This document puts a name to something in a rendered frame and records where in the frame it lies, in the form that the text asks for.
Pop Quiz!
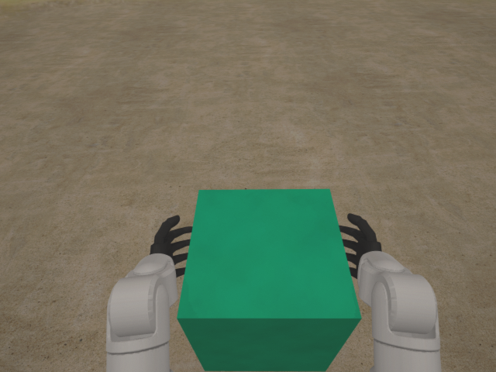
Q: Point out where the left robot forearm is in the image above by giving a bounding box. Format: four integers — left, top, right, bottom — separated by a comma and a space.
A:
106, 253, 178, 372

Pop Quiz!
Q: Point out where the right robot forearm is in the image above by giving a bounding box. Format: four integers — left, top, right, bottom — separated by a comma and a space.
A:
357, 251, 442, 372

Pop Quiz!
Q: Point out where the robot left hand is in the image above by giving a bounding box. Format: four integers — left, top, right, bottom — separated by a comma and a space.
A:
150, 215, 193, 277

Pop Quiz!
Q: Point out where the carton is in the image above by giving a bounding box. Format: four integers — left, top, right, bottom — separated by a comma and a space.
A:
177, 189, 362, 371

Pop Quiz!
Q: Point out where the robot right hand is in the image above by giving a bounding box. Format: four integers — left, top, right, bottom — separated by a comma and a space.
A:
339, 213, 382, 279

